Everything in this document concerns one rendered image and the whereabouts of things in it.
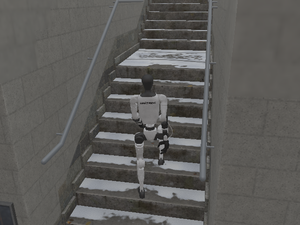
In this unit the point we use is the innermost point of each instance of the stairs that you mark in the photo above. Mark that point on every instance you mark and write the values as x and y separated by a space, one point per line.
176 25
174 194

